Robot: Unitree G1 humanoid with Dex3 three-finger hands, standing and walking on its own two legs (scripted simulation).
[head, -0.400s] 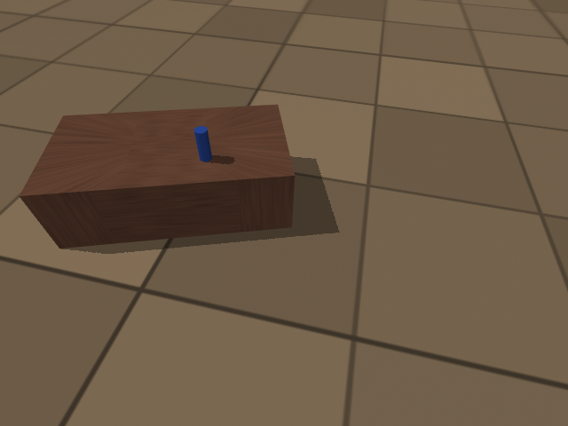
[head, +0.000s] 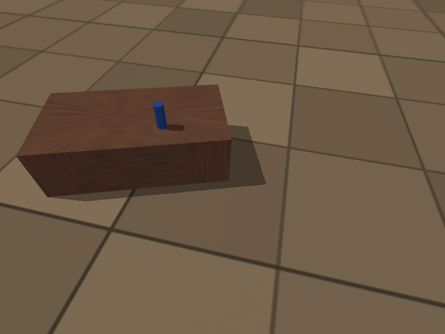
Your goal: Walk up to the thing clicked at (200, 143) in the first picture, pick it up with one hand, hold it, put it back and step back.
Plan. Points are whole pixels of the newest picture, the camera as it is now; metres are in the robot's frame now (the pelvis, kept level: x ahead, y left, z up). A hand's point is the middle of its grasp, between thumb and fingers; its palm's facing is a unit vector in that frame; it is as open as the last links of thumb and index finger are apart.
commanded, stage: stand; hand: left
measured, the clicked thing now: (160, 115) +1.23 +0.32 -0.38
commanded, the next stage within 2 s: walk up in 0.72 s
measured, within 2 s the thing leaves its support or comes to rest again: neither
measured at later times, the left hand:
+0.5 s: hand out of the picture +0.06 +0.25 -0.16, palm faces -0.03 -0.94 -0.34, open 7.4 cm
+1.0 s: hand out of the picture +0.06 +0.32 -0.16, palm faces +0.08 -0.93 -0.37, open 7.4 cm
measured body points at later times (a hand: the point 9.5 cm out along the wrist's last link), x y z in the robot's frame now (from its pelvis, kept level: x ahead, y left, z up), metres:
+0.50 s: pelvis +0.00 +0.00 +0.00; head +0.01 -0.01 +0.45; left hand +0.07 +0.30 -0.13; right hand +0.07 -0.30 -0.14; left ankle +0.01 +0.12 -0.75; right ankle +0.01 -0.12 -0.75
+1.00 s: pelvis +0.05 +0.03 -0.01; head +0.06 +0.04 +0.44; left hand +0.06 +0.37 -0.13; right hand +0.15 -0.30 -0.12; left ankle +0.11 +0.17 -0.73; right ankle +0.01 -0.12 -0.75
